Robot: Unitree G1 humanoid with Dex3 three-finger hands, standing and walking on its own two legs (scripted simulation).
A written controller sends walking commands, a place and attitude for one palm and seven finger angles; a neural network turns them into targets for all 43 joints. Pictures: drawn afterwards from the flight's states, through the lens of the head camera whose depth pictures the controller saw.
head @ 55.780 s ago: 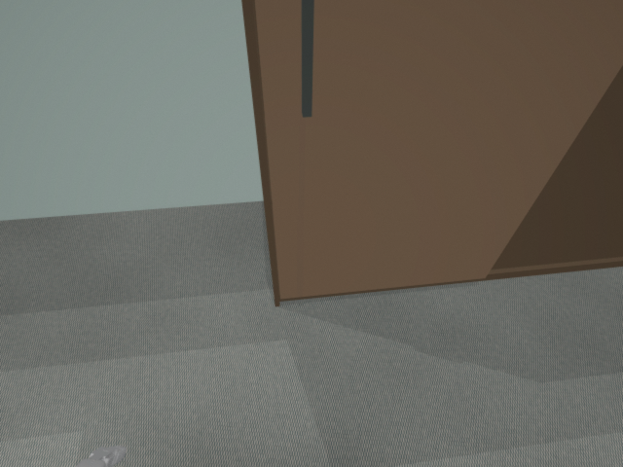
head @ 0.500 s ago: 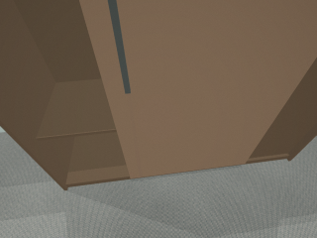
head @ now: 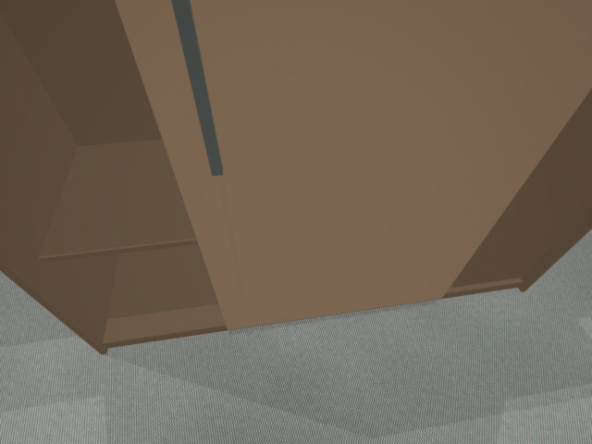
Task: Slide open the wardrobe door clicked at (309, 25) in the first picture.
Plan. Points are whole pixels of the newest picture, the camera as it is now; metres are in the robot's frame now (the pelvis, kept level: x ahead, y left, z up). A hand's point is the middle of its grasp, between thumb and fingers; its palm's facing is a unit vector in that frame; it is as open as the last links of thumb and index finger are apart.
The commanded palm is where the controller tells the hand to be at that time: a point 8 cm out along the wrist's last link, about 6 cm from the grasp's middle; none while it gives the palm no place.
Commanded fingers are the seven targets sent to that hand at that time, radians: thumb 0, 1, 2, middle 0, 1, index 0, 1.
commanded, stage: look to check the result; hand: left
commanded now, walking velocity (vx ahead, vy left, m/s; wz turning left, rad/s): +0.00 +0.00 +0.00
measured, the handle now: (200, 86) +0.54 +0.17 +0.20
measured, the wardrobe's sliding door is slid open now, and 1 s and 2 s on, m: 0.42 0.42 0.42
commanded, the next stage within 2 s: stand and wait in 0.34 s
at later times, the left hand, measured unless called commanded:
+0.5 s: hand out of the picture +0.08 +0.23 -0.16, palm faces -0.01 -0.95 -0.32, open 7.4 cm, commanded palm none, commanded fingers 0.00 0.90 0.90 -0.20 -0.30 -0.20 -0.30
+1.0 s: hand out of the picture +0.08 +0.23 -0.16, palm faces -0.03 -0.95 -0.33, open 7.4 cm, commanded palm none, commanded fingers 0.00 0.90 0.90 -0.20 -0.30 -0.20 -0.30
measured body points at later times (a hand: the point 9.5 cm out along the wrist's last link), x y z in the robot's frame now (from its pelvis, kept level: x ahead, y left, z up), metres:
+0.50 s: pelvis +0.01 -0.01 +0.00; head +0.03 -0.01 +0.45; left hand +0.08 +0.28 -0.14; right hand +0.09 -0.30 -0.14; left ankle +0.00 +0.12 -0.75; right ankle -0.06 -0.09 -0.75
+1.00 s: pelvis +0.00 -0.01 +0.00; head +0.02 -0.01 +0.45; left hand +0.08 +0.28 -0.14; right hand +0.07 -0.30 -0.14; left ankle +0.00 +0.12 -0.75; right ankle -0.06 -0.09 -0.75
